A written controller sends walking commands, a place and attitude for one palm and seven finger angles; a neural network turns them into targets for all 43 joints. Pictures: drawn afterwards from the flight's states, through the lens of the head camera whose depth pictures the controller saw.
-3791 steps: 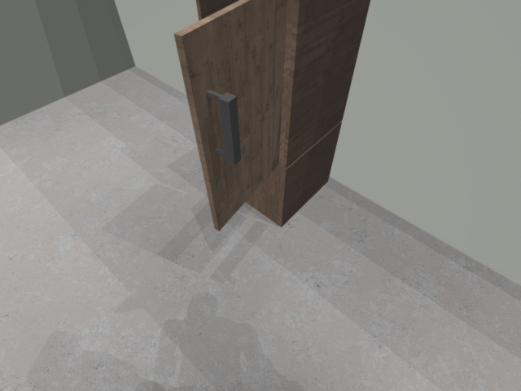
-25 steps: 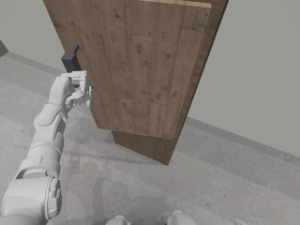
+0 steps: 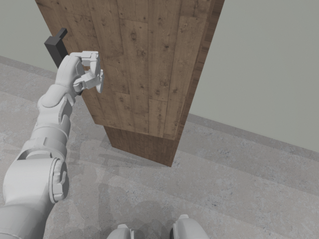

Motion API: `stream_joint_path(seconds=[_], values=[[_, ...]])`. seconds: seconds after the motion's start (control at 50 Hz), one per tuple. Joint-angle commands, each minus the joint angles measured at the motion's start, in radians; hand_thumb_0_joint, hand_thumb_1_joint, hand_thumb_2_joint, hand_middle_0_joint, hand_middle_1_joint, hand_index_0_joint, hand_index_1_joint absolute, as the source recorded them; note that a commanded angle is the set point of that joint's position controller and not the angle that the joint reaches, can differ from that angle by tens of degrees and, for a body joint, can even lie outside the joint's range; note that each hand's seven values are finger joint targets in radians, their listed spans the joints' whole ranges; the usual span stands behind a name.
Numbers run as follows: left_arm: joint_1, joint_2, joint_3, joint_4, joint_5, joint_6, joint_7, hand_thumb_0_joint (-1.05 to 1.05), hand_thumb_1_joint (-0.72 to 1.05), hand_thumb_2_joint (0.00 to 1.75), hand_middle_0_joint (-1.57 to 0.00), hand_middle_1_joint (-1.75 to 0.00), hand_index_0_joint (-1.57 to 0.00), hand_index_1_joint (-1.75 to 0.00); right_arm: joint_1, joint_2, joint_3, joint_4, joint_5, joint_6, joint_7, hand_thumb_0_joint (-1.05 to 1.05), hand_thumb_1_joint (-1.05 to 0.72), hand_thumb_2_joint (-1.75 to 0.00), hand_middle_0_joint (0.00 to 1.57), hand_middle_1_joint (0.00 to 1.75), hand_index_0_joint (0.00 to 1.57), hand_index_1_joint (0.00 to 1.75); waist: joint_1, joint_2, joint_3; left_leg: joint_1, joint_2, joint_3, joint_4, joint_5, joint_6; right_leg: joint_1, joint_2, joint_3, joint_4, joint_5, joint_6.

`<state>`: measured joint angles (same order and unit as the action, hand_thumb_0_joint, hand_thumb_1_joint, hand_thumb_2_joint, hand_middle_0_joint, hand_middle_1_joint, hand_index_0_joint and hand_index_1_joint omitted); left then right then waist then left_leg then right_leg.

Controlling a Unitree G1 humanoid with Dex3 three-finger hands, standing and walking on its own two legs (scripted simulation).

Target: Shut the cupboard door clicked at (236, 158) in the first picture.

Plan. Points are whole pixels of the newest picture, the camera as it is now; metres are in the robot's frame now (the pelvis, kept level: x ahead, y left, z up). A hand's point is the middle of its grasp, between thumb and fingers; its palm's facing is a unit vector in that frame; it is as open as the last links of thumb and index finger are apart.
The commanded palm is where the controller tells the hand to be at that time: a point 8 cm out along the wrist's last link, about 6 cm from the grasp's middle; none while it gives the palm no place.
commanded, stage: push the door shut along its arc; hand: left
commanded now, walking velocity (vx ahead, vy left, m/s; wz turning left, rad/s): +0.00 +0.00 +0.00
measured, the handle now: (70, 64) +0.55 +0.19 +0.09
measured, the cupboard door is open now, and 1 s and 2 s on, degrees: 7 0 0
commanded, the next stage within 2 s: pull the fist back off the door in 0.72 s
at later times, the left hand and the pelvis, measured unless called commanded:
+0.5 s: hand (109, 64) +0.53 +0.09 +0.11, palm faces -0.39 -0.92 -0.02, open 3.2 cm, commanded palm +0.54 +0.13 +0.10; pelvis -0.01 -0.02 -0.01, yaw +0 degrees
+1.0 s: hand (111, 63) +0.54 +0.08 +0.10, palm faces -0.04 -1.00 +0.07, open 2.6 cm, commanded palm +0.55 +0.10 +0.10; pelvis -0.02 +0.00 -0.03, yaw +2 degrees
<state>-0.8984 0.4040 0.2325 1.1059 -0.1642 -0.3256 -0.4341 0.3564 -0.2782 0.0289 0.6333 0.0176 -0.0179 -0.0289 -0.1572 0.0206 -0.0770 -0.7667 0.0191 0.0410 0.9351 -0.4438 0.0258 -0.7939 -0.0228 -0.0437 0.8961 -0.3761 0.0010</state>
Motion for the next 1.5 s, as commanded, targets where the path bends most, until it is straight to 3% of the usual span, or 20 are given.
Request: stream_joint_path(seconds=[0.0, 0.1, 0.18, 0.26, 0.34, 0.44, 0.48, 0.62, 0.8, 0.82, 0.84, 0.88, 0.96, 1.0, 1.06, 1.1, 1.2, 1.26, 1.38, 1.48], values=[[-0.509, 0.234, 0.059, -0.160, -0.007, -0.051, 0.006, 0.00, 0.90, 0.90, -1.30, -1.50, -1.30, -1.50, 0.119, -0.176, -0.062, -0.066, -0.001, -0.015, -0.014, 0.00, -0.90, -0.90, 0.20, 0.30, 0.20, 0.30, -0.027, 0.037, -0.418, 0.264, -0.011, -0.082, -0.095, 0.343, -0.002, 0.139, 0.047, 0.010, -0.086, 0.272, -0.027], [-0.547, 0.271, 0.070, -0.102, 0.012, -0.036, -0.008, 0.00, 0.90, 0.90, -1.30, -1.50, -1.30, -1.50, 0.136, -0.181, -0.060, -0.072, -0.002, -0.005, -0.015, 0.00, -0.90, -0.90, 0.20, 0.30, 0.20, 0.30, -0.044, 0.026, -0.426, 0.203, -0.017, -0.070, -0.074, 0.318, 0.005, 0.151, 0.048, 0.022, -0.079, 0.284, -0.024], [-0.615, 0.313, 0.091, -0.122, 0.014, -0.041, -0.023, 0.00, 0.90, 0.90, -1.30, -1.50, -1.30, -1.50, 0.152, -0.186, -0.061, -0.070, -0.006, -0.008, -0.019, 0.00, -0.90, -0.90, 0.20, 0.30, 0.20, 0.30, -0.050, 0.043, -0.492, 0.198, -0.019, -0.068, -0.052, 0.331, 0.009, 0.172, 0.051, 0.032, -0.067, 0.307, -0.023], [-0.671, 0.293, 0.065, -0.146, 0.005, -0.032, -0.054, 0.00, 0.90, 0.90, -1.30, -1.50, -1.30, -1.50, 0.163, -0.183, -0.063, -0.061, -0.006, -0.015, -0.024, 0.00, -0.90, -0.90, 0.20, 0.30, 0.20, 0.30, -0.068, 0.056, -0.542, 0.207, -0.024, -0.062, -0.030, 0.351, 0.017, 0.182, 0.054, 0.036, -0.063, 0.346, -0.024], [-0.740, 0.270, 0.018, -0.092, 0.011, -0.001, -0.073, 0.00, 0.90, 0.90, -1.30, -1.50, -1.30, -1.50, 0.168, -0.186, -0.060, -0.035, -0.005, -0.020, -0.028, 0.00, -0.90, -0.90, 0.20, 0.30, 0.20, 0.30, -0.102, 0.058, -0.477, 0.165, -0.021, -0.065, -0.018, 0.287, 0.019, 0.119, 0.057, 0.036, -0.076, 0.278, -0.019], [-0.802, 0.305, 0.028, -0.069, 0.016, 0.018, -0.081, 0.00, 0.90, 0.90, -1.30, -1.50, -1.30, -1.50, 0.183, -0.191, -0.059, -0.017, -0.010, -0.036, -0.034, 0.00, -0.90, -0.90, 0.20, 0.30, 0.20, 0.30, -0.112, 0.080, -0.507, 0.151, -0.020, -0.066, 0.007, 0.300, 0.020, 0.111, 0.060, 0.035, -0.063, 0.281, -0.025], [-0.830, 0.283, 0.013, -0.092, 0.010, 0.016, -0.089, 0.00, 0.90, 0.90, -1.30, -1.50, -1.30, -1.50, 0.182, -0.191, -0.061, -0.012, -0.014, -0.043, -0.032, 0.00, -0.90, -0.90, 0.20, 0.30, 0.20, 0.30, -0.116, 0.117, -0.556, 0.198, -0.019, -0.071, 0.019, 0.338, 0.018, 0.086, 0.061, 0.028, -0.047, 0.302, -0.029], [-0.936, 0.244, -0.030, -0.062, 0.024, 0.037, -0.085, 0.00, 0.90, 0.90, -1.30, -1.50, -1.30, -1.50, 0.189, -0.196, -0.061, 0.014, -0.017, -0.057, -0.032, 0.00, -0.90, -0.90, 0.20, 0.30, 0.20, 0.30, -0.158, 0.122, -0.515, 0.182, -0.009, -0.083, 0.050, 0.292, 0.020, -0.024, 0.066, 0.013, -0.036, 0.222, -0.028], [-1.048, 0.088, -0.136, -0.053, 0.020, 0.062, -0.072, 0.00, 0.90, 0.90, -1.30, -1.50, -1.30, -1.50, 0.185, -0.203, -0.058, 0.063, -0.025, -0.091, -0.036, 0.00, -0.90, -0.90, 0.20, 0.30, 0.20, 0.30, -0.199, 0.191, -0.507, 0.284, 0.000, -0.121, 0.065, 0.274, 0.017, -0.226, 0.069, -0.028, -0.011, 0.125, -0.037], [-1.060, 0.149, 0.086, -0.022, -0.037, 0.084, 0.135, 0.00, 0.90, 0.90, -1.30, -1.50, -1.30, -1.50, 0.234, -0.170, -0.051, 0.032, -0.033, -0.099, -0.026, 0.00, -0.90, -0.90, 0.20, 0.30, 0.20, 0.30, -0.155, 0.208, -0.504, 0.183, 0.016, -0.148, 0.036, 0.203, -0.005, -0.202, 0.053, -0.013, -0.015, 0.099, -0.029], [-1.020, 0.079, 0.037, 0.012, -0.006, 0.096, 0.243, 0.00, 0.90, 0.90, -1.30, -1.50, -1.30, -1.50, 0.232, -0.166, -0.046, 0.028, -0.038, -0.103, -0.007, 0.00, -0.90, -0.90, 0.20, 0.30, 0.20, 0.30, -0.164, 0.205, -0.486, 0.168, 0.016, -0.159, 0.013, 0.155, -0.012, -0.207, 0.051, -0.015, -0.009, 0.076, -0.021], [-1.003, -0.005, 0.021, -0.002, 0.018, 0.085, 0.367, 0.00, 0.90, 0.90, -1.30, -1.50, -1.30, -1.50, 0.244, -0.160, -0.060, 0.025, -0.058, -0.104, 0.018, 0.00, -0.90, -0.90, 0.20, 0.30, 0.20, 0.30, -0.174, 0.142, -0.495, 0.183, 0.020, -0.186, -0.002, 0.143, -0.014, -0.210, 0.047, -0.027, 0.000, 0.083, -0.010], [-1.060, -0.052, 0.035, -0.054, 0.108, 0.000, 0.621, 0.00, 0.90, 0.90, -1.30, -1.50, -1.30, -1.50, 0.260, -0.156, -0.070, 0.029, -0.103, -0.105, 0.062, 0.00, -0.90, -0.90, 0.20, 0.30, 0.20, 0.30, -0.181, 0.119, -0.510, 0.150, 0.007, -0.180, 0.000, 0.097, -0.019, -0.205, 0.043, -0.029, 0.002, 0.071, -0.001], [-1.077, -0.069, -0.041, -0.050, 0.202, -0.053, 0.664, 0.00, 0.90, 0.90, -1.30, -1.50, -1.30, -1.50, 0.271, -0.159, -0.076, 0.038, -0.116, -0.100, 0.085, 0.00, -0.90, -0.90, 0.20, 0.30, 0.20, 0.30, -0.198, 0.161, -0.521, 0.188, 0.009, -0.187, -0.005, 0.075, -0.024, -0.233, 0.041, -0.026, 0.003, 0.056, -0.006], [-1.102, -0.035, -0.095, -0.054, 0.291, -0.111, 0.655, 0.00, 0.90, 0.90, -1.30, -1.50, -1.30, -1.50, 0.276, -0.169, -0.081, 0.039, -0.121, -0.091, 0.099, 0.00, -0.90, -0.90, 0.20, 0.30, 0.20, 0.30, -0.204, 0.201, -0.531, 0.226, 0.003, -0.183, -0.008, 0.076, -0.024, -0.238, 0.037, -0.022, 0.003, 0.052, -0.019], [-1.076, -0.022, -0.106, -0.016, 0.291, -0.108, 0.627, 0.00, 0.90, 0.90, -1.30, -1.50, -1.30, -1.50, 0.264, -0.174, -0.080, 0.033, -0.111, -0.080, 0.099, 0.00, -0.90, -0.90, 0.20, 0.30, 0.20, 0.30, -0.196, 0.204, -0.519, 0.219, -0.001, -0.182, -0.029, 0.031, -0.025, -0.211, 0.036, -0.017, -0.011, 0.037, -0.024], [-0.946, -0.002, -0.038, 0.059, 0.174, -0.059, 0.561, 0.00, 0.90, 0.90, -1.30, -1.50, -1.30, -1.50, 0.245, -0.181, -0.069, -0.003, -0.086, -0.064, 0.081, 0.00, -0.90, -0.90, 0.20, 0.30, 0.20, 0.30, -0.154, 0.086, -0.469, 0.134, -0.015, -0.153, -0.075, -0.015, -0.015, -0.077, 0.043, -0.012, -0.058, 0.022, -0.022], [-0.861, -0.008, -0.013, 0.041, 0.136, -0.077, 0.544, 0.00, 0.90, 0.90, -1.30, -1.50, -1.30, -1.50, 0.243, -0.175, -0.067, -0.019, -0.080, -0.063, 0.078, 0.00, -0.90, -0.90, 0.20, 0.30, 0.20, 0.30, -0.129, 0.048, -0.460, 0.122, -0.018, -0.126, -0.083, 0.019, -0.009, -0.019, 0.045, -0.008, -0.078, 0.038, -0.019], [-0.665, -0.036, -0.008, -0.047, 0.136, -0.151, 0.546, 0.00, 0.90, 0.90, -1.30, -1.50, -1.30, -1.50, 0.232, -0.162, -0.080, -0.034, -0.076, -0.051, 0.087, 0.00, -0.90, -0.90, 0.20, 0.30, 0.20, 0.30, -0.073, 0.026, -0.449, 0.128, -0.018, -0.083, -0.087, 0.091, -0.008, 0.053, 0.049, 0.001, -0.092, 0.082, -0.020], [-0.526, 0.022, 0.052, -0.170, 0.141, -0.167, 0.557, 0.00, 0.90, 0.90, -1.30, -1.50, -1.30, -1.50, 0.225, -0.151, -0.093, -0.063, -0.068, -0.020, 0.084, 0.00, -0.90, -0.90, 0.20, 0.30, 0.20, 0.30, -0.008, 0.026, -0.527, 0.168, -0.026, -0.042, -0.099, 0.233, -0.007, 0.210, 0.052, 0.015, -0.094, 0.245, -0.021]])
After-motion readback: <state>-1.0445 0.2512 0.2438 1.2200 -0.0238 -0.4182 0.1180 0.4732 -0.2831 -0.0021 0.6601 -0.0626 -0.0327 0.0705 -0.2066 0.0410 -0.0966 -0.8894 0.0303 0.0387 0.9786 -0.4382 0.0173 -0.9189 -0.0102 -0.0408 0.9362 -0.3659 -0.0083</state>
